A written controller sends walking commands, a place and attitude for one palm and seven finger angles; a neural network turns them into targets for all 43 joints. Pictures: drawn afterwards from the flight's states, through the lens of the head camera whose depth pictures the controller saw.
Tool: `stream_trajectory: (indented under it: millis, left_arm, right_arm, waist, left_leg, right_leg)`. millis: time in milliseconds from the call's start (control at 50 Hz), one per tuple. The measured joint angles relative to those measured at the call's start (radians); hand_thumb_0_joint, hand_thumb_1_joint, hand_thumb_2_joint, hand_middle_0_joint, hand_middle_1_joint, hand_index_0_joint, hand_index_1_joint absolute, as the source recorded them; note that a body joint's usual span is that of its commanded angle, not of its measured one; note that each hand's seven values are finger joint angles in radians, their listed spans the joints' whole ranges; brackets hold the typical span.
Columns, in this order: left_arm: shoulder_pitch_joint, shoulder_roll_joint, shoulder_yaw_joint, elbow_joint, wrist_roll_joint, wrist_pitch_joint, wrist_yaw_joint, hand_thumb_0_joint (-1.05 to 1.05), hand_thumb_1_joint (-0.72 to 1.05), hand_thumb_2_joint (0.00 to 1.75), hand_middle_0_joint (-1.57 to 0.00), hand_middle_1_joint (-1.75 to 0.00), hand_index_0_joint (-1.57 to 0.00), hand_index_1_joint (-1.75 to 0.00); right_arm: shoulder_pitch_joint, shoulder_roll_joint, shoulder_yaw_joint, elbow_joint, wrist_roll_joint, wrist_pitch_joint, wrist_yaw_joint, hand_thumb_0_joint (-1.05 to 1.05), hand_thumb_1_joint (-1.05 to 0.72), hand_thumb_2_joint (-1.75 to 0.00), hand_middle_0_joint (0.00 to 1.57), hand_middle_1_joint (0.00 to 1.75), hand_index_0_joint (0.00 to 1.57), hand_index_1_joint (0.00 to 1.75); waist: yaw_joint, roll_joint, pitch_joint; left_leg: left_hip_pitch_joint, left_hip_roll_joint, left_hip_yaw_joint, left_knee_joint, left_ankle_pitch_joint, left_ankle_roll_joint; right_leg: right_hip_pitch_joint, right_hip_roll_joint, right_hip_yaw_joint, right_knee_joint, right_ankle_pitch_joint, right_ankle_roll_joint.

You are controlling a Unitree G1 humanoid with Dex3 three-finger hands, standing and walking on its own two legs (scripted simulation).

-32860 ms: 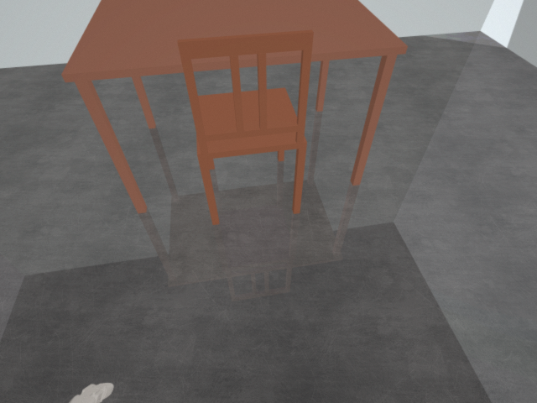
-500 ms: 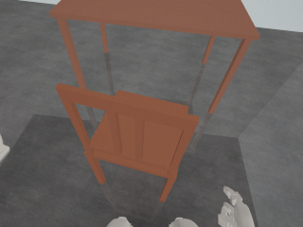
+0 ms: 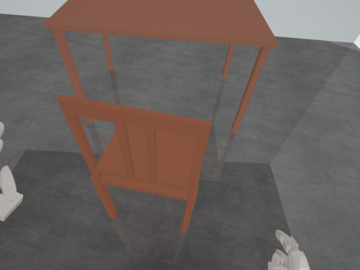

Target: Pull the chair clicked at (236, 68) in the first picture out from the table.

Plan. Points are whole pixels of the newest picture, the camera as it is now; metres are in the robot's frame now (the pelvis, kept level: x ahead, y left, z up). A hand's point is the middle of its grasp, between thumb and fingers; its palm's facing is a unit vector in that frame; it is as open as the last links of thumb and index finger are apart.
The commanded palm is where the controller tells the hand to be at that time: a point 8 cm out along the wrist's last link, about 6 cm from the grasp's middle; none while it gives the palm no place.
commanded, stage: stop stepping back and stand still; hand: left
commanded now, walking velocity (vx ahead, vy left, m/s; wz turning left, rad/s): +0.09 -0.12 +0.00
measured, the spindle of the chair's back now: (126, 151) +0.47 +0.19 -0.10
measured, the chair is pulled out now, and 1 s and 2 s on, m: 0.60 0.60 0.60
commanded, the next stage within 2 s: let the arm hang, fingers relaxed in 0.44 s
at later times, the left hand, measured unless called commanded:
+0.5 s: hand (12, 213) +0.17 +0.25 +0.17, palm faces +0.44 -0.81 -0.39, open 7.4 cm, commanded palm +0.11 +0.29 +0.18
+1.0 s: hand out of the picture -0.02 +0.19 -0.17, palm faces +0.08 -0.98 -0.20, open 6.9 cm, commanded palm none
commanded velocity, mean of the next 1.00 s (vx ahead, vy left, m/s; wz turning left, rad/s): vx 0.04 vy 0.01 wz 0.00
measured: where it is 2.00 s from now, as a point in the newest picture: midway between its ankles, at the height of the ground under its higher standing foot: outside the picture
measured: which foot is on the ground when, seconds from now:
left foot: down 0.00-1.00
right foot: down 0.00-1.00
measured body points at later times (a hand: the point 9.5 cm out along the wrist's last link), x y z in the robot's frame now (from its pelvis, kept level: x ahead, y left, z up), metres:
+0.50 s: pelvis -0.02 -0.01 +0.01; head -0.03 +0.00 +0.46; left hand +0.14 +0.29 +0.19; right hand +0.13 -0.25 -0.08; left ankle +0.00 +0.11 -0.73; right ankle -0.01 -0.15 -0.73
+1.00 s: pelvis -0.03 +0.00 +0.00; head -0.02 +0.02 +0.45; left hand -0.02 +0.24 -0.15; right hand +0.00 -0.25 -0.14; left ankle +0.00 +0.11 -0.73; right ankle -0.01 -0.15 -0.73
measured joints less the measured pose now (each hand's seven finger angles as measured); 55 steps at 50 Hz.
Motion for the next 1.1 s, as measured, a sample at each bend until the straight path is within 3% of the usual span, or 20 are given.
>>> stream_trajectory:
  millis: [80, 180, 320, 420, 540, 580, 680, 740, 800, 840, 900, 1100]
  left_arm:
    - [-0.015, 0.013, -0.027, -0.087, 0.009, -0.019, -0.006, 0.02, 0.89, 0.90, -0.21, -0.30, -0.21, -0.30]
    - [-0.018, 0.044, 0.021, -0.048, 0.004, -0.064, -0.007, 0.01, 0.89, 0.90, -0.21, -0.30, -0.22, -0.30]
    - [-0.049, -0.038, -0.019, 0.125, 0.007, 0.006, -0.003, 0.01, 0.89, 0.90, -0.20, -0.30, -0.21, -0.30]
    - [-0.066, -0.079, -0.080, 0.076, 0.016, 0.025, -0.005, 0.02, 0.89, 0.90, -0.20, -0.30, -0.21, -0.30]
    - [-0.068, -0.018, -0.036, 0.021, 0.019, -0.017, -0.003, 0.02, 0.89, 0.90, -0.21, -0.30, -0.21, -0.30]
    - [-0.143, 0.005, -0.078, 0.157, 0.055, -0.030, -0.041, 0.01, 0.89, 0.90, -0.20, -0.30, -0.21, -0.30]
    - [-0.344, -0.114, -0.263, 0.739, 0.085, 0.172, -0.124, 0.00, 0.90, 0.90, -0.19, -0.30, -0.20, -0.30]
    - [-0.367, -0.193, -0.352, 1.009, 0.091, 0.235, -0.141, 0.01, 0.91, 0.90, -0.19, -0.29, -0.20, -0.30]
    - [-0.339, -0.257, -0.420, 1.190, 0.086, 0.256, -0.149, 0.01, 0.91, 0.90, -0.19, -0.29, -0.20, -0.30]
    - [-0.325, -0.281, -0.392, 1.248, 0.055, 0.233, -0.125, -0.03, 0.97, 0.90, -0.20, -0.30, -0.20, -0.30]
    - [-0.327, -0.242, -0.390, 1.307, 0.068, 0.216, -0.123, -0.07, 1.02, 0.90, -0.21, -0.30, -0.21, -0.30]
    - [-0.248, -0.191, -0.408, 1.495, 0.075, 0.227, -0.134, -0.02, 0.94, 0.90, -0.20, -0.30, -0.20, -0.30]
  right_arm:
    - [0.002, 0.020, 0.024, -0.015, -0.005, -0.032, 0.013, 0.01, -0.91, -0.89, 0.20, 0.30, 0.20, 0.30]
    - [0.003, 0.035, 0.050, -0.034, 0.003, -0.010, 0.022, 0.01, -0.91, -0.89, 0.20, 0.30, 0.20, 0.30]
    - [0.028, 0.003, 0.051, -0.020, 0.000, 0.014, 0.016, 0.01, -0.90, -0.89, 0.20, 0.30, 0.20, 0.30]
    - [0.042, -0.021, 0.043, 0.025, -0.008, 0.008, 0.007, 0.01, -0.91, -0.89, 0.20, 0.30, 0.20, 0.30]
    - [0.040, -0.015, 0.033, 0.010, -0.001, -0.009, 0.000, 0.01, -0.91, -0.89, 0.20, 0.30, 0.20, 0.30]
    - [0.025, -0.026, 0.011, 0.054, -0.009, -0.039, 0.039, 0.01, -0.91, -0.89, 0.20, 0.30, 0.20, 0.30]
    - [-0.029, -0.047, 0.009, 0.154, -0.038, 0.059, 0.080, 0.01, -0.91, -0.89, 0.20, 0.30, 0.20, 0.30]
    - [-0.019, -0.010, 0.031, 0.185, -0.046, 0.093, 0.085, 0.01, -0.91, -0.89, 0.20, 0.30, 0.20, 0.30]
    - [0.015, 0.032, 0.055, 0.225, -0.047, 0.109, 0.086, 0.01, -0.91, -0.89, 0.20, 0.30, 0.20, 0.30]
    - [0.044, 0.049, 0.048, 0.252, -0.040, 0.113, 0.073, 0.00, -0.93, -0.89, 0.20, 0.30, 0.20, 0.30]
    - [0.074, 0.040, 0.038, 0.293, -0.041, 0.125, 0.065, 0.00, -0.94, -0.89, 0.20, 0.30, 0.20, 0.30]
    - [0.139, 0.018, 0.020, 0.348, -0.039, 0.135, 0.060, 0.00, -0.92, -0.89, 0.20, 0.30, 0.20, 0.30]
  waist:
    - [0.001, 0.019, -0.001]
    - [0.010, 0.053, -0.042]
    - [0.026, 0.114, -0.064]
    - [0.039, 0.094, -0.033]
    - [0.016, 0.065, -0.019]
    - [0.014, 0.077, -0.036]
    - [0.001, 0.121, -0.057]
    - [-0.011, 0.088, -0.027]
    - [-0.009, 0.034, 0.006]
    - [0.001, 0.010, 0.020]
    - [0.024, 0.005, 0.033]
    - [0.024, 0.075, 0.016]
  left_leg:
    - [0.001, 0.031, -0.035, -0.009, 0.026, -0.013]
    - [-0.013, 0.052, -0.045, -0.021, 0.046, -0.023]
    - [-0.043, 0.050, -0.056, 0.021, -0.016, -0.003]
    - [-0.019, 0.046, -0.064, 0.006, 0.045, -0.018]
    - [0.007, 0.040, -0.050, -0.035, 0.052, -0.020]
    - [-0.030, 0.028, -0.054, -0.015, 0.050, -0.016]
    - [-0.093, -0.005, -0.055, 0.043, 0.031, 0.001]
    - [-0.083, -0.015, -0.048, 0.046, 0.029, 0.003]
    - [-0.058, -0.012, -0.048, 0.033, 0.034, 0.000]
    - [-0.055, -0.005, -0.061, 0.029, 0.038, -0.004]
    - [-0.050, 0.007, -0.075, 0.021, 0.047, -0.008]
    - [-0.032, 0.006, -0.068, -0.014, 0.067, -0.004]
  right_leg:
    - [0.051, 0.032, -0.037, -0.097, 0.066, -0.005]
    - [0.051, 0.054, -0.046, -0.139, 0.103, -0.019]
    - [0.032, 0.061, -0.045, -0.124, 0.109, -0.027]
    - [0.048, 0.059, -0.046, -0.109, 0.090, -0.024]
    - [0.065, 0.053, -0.033, -0.142, 0.101, -0.018]
    - [0.028, 0.041, -0.039, -0.110, 0.091, -0.014]
    - [-0.047, 0.008, -0.038, -0.016, 0.046, 0.003]
    - [-0.050, -0.003, -0.031, 0.012, 0.031, 0.002]
    - [-0.028, -0.001, -0.031, 0.004, 0.033, 0.001]
    - [-0.013, 0.008, -0.044, -0.018, 0.044, -0.002]
    - [0.012, 0.021, -0.059, -0.060, 0.068, -0.009]
    - [0.026, 0.019, -0.053, -0.093, 0.091, -0.013]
